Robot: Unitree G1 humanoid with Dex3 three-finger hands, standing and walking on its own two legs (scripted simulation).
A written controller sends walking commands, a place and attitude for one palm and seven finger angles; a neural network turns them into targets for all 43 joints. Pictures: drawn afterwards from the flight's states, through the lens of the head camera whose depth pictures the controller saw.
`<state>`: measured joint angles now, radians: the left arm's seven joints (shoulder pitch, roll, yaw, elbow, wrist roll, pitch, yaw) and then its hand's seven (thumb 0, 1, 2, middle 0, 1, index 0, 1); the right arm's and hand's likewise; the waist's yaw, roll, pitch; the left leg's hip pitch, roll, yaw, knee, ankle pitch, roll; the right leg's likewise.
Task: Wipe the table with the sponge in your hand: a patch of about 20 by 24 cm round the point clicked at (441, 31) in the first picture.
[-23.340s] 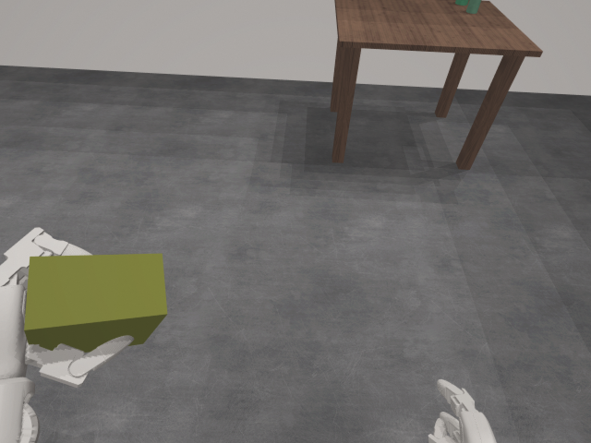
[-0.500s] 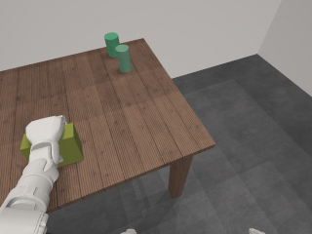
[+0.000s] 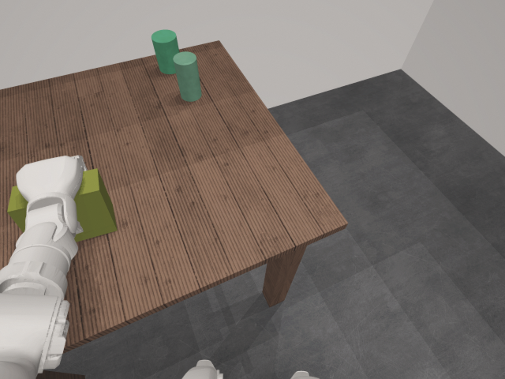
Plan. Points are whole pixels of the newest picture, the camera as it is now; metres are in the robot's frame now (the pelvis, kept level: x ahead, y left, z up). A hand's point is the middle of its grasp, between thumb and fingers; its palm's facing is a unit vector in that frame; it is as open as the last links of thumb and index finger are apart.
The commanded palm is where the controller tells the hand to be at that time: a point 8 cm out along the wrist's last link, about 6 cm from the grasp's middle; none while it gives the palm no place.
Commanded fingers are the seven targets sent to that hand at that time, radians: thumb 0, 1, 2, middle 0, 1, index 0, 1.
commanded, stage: wipe forward along the first lane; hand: left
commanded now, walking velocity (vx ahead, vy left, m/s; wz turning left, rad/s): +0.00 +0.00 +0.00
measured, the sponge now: (71, 216) +0.39 +0.34 -0.03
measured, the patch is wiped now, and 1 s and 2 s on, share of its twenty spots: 0.15 0.40 0.65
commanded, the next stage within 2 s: slide across to the middle lane in 0.24 s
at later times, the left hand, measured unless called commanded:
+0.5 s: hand (60, 182) +0.44 +0.36 +0.01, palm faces -0.14 +0.02 -0.99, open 10.4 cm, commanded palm +0.43 +0.32 +0.06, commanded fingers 0.00 0.10 1.30 -1.20 -1.60 -1.20 -1.60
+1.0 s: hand (99, 169) +0.47 +0.29 +0.02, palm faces -0.12 +0.00 -0.99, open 10.5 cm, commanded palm +0.45 +0.27 +0.06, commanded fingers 0.00 0.10 1.30 -1.20 -1.60 -1.20 -1.60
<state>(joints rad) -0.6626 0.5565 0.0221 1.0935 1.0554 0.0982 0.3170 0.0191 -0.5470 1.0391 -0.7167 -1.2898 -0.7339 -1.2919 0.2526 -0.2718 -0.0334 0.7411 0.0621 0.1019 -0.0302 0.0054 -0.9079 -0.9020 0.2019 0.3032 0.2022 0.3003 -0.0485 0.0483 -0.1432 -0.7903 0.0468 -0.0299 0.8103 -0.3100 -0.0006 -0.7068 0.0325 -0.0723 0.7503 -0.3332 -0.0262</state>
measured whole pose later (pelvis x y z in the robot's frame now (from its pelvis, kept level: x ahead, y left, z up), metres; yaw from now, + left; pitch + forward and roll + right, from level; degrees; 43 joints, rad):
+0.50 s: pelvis +0.01 +0.02 +0.00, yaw -1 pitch +19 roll -4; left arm -0.76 0.59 0.00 1.14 1.07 0.13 0.30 0.01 -0.55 1.04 -0.71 -1.30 -0.73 -1.30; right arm 0.29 -0.26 -0.04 0.74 0.05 0.11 -0.01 0.00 -0.91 -0.90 0.20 0.30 0.20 0.30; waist -0.08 0.04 -0.15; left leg -0.83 0.03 -0.01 0.83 -0.33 0.03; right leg -0.74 0.02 -0.06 0.74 -0.33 0.00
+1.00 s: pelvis +0.04 +0.02 +0.01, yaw +0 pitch +17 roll -3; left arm -0.76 0.41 -0.09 1.13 1.03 0.25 0.36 0.00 -0.53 1.04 -0.68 -1.33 -0.70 -1.33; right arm 0.23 -0.23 -0.04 0.78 0.04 0.13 0.02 0.00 -0.91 -0.90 0.20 0.30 0.20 0.30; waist -0.06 0.04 -0.15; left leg -0.70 0.03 -0.01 0.74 -0.33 0.02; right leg -0.61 0.01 -0.05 0.65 -0.34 0.00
